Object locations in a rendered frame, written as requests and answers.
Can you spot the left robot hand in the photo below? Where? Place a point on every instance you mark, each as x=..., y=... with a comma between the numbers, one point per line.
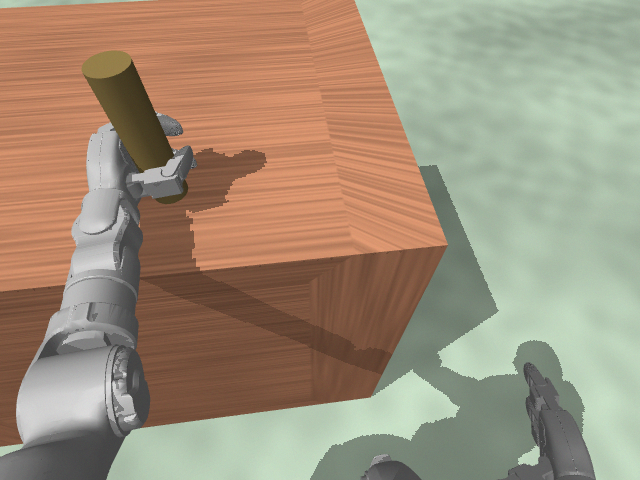
x=109, y=165

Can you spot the can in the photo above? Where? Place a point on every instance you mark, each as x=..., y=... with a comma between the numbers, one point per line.
x=116, y=83

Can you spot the left robot arm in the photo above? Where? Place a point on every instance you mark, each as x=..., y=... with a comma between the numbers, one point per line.
x=85, y=390

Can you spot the right robot hand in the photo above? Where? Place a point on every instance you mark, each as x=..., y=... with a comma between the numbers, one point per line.
x=562, y=447

